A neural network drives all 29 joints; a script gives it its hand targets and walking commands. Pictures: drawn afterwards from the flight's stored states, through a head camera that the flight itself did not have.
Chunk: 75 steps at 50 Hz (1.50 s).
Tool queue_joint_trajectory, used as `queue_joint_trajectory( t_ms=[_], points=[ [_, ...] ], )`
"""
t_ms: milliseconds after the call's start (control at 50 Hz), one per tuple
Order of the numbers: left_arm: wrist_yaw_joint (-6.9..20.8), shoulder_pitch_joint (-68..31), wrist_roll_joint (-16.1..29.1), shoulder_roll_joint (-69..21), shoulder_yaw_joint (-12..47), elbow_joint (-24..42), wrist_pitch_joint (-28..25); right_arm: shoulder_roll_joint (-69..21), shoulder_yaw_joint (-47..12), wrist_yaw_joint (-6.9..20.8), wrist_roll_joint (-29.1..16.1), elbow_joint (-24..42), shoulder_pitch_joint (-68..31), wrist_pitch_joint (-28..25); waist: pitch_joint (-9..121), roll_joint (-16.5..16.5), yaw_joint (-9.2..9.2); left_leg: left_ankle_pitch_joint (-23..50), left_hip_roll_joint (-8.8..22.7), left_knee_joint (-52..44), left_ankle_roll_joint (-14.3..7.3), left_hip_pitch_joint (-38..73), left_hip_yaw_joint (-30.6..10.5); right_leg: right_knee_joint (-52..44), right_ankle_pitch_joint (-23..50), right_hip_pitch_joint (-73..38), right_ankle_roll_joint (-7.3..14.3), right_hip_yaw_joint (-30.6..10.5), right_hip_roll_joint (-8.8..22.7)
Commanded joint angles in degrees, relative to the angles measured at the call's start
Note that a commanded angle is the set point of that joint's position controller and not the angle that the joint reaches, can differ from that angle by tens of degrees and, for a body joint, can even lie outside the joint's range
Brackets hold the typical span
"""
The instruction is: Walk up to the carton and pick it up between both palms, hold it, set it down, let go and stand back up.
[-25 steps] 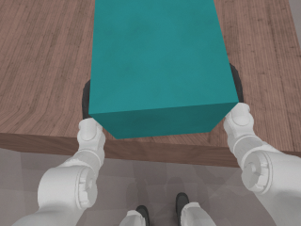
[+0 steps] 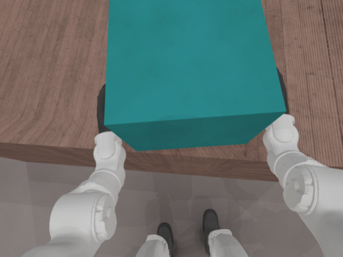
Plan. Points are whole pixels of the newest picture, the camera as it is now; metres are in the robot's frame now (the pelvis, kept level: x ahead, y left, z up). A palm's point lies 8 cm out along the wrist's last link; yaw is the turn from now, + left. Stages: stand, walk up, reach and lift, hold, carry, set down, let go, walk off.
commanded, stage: reach and lift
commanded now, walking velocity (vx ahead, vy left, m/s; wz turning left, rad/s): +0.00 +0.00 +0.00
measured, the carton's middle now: (185, 69) +0.53 -0.01 -0.02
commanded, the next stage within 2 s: none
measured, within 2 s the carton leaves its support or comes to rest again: leaves its support in 1.30 s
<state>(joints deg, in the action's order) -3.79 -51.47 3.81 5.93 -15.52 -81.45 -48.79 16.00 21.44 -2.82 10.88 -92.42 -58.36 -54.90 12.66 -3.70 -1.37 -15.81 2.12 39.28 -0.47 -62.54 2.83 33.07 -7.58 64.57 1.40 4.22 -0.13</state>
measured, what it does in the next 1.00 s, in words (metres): stands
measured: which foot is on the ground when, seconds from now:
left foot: down 0.00-1.00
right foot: down 0.00-1.00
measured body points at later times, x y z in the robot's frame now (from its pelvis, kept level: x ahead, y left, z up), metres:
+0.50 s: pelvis +0.00 +0.00 +0.00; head +0.19 -0.02 +0.41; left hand +0.42 +0.17 -0.05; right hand +0.45 -0.21 -0.03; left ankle -0.01 +0.11 -0.70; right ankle +0.04 -0.11 -0.70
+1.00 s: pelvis -0.02 +0.00 +0.00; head +0.12 -0.02 +0.43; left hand +0.35 +0.17 -0.04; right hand +0.40 -0.20 -0.03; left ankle -0.01 +0.11 -0.70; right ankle +0.04 -0.11 -0.70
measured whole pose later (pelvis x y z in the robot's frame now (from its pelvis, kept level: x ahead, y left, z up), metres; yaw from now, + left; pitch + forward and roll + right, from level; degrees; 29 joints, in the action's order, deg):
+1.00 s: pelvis -0.02 +0.00 +0.00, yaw +1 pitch +33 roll -1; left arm -7.0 -34.0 12.2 2.2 -2.3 -71.1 -36.1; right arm 14.5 8.4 -1.2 0.6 -82.6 -43.6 -39.6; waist 17.8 -3.2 -2.3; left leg -16.0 2.1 42.0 -0.3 -58.8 1.5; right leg 35.5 -8.1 60.3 1.7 5.3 0.0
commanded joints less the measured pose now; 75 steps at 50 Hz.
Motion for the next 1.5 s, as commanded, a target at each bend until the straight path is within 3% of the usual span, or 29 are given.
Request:
queue_joint_trajectory(
  t_ms=[0, 360, 740, 960, 1140, 1320, 1480],
  points=[
    [8.36, -9.30, -10.84, -27.81, 15.65, -2.51, 2.04, -24.87, -13.35, 10.83, 12.29, -7.42, -9.46, 0.96, 45.82, 5.08, 1.61, 32.90, -2.46, 0.09, 2.60, 20.49, -0.34, 3.54, 36.83, -36.20, -2.89, 1.13, -2.50],
    [8.02, -4.85, -8.12, -27.39, 19.66, 2.87, 5.58, -21.18, -16.87, 11.41, 7.01, -6.32, -7.71, 3.00, 47.95, 5.84, 1.15, 32.48, -3.26, 0.36, 2.30, 18.39, -0.94, 4.51, 39.21, -39.27, -4.01, 0.49, -3.33],
    [6.74, -5.74, -3.24, -28.14, 26.11, 14.73, 9.71, -21.89, -21.37, 12.03, 1.08, 6.55, -8.39, 8.06, 51.00, 6.84, 1.02, 26.84, -4.12, 0.25, 1.67, 17.46, -2.27, 5.55, 34.11, -44.31, -5.02, -0.76, -4.02],
    [5.65, -11.28, 0.58, -31.17, 30.70, 23.47, 10.80, -29.93, -25.87, 11.91, -1.02, 20.49, -10.36, 13.16, 51.37, 7.04, 1.08, 19.33, -4.77, -1.06, 0.87, 17.02, -3.30, 4.97, 23.61, -46.88, -4.61, -2.07, -4.07],
    [4.64, -18.49, 4.66, -35.43, 36.48, 31.21, 11.84, -39.12, -32.02, 11.61, -3.49, 33.80, -11.33, 19.95, 51.71, 5.83, 2.22, 13.22, -5.20, -1.77, 0.28, 17.04, -4.86, 4.44, 12.30, -47.53, -3.53, -3.53, -3.62],
    [3.15, -29.03, 11.97, -39.45, 44.89, 48.28, 15.62, -47.71, -40.65, 11.74, -10.52, 50.38, -10.09, 30.67, 53.13, 4.18, 4.78, 8.14, -5.82, -2.39, 0.29, 19.46, -7.01, 4.38, 2.08, -46.84, -2.33, -4.59, -3.28],
    [2.40, -35.13, 15.64, -40.20, 48.96, 61.10, 24.28, -50.03, -46.73, 10.96, -17.57, 66.86, -10.96, 42.80, 50.81, 3.96, 5.63, 4.12, -6.51, -5.16, 0.47, 22.12, -8.36, 2.87, -2.72, -50.84, -1.87, -5.29, -2.30]
  ],
)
